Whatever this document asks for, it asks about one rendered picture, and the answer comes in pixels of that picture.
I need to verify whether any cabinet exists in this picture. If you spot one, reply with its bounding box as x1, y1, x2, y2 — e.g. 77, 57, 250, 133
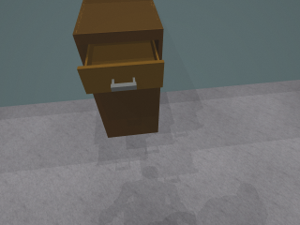
72, 0, 164, 138

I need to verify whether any drawer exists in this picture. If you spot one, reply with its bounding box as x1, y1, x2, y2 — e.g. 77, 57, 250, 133
77, 40, 165, 95

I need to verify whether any handle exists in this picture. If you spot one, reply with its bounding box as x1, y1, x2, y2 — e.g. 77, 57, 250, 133
111, 77, 137, 92

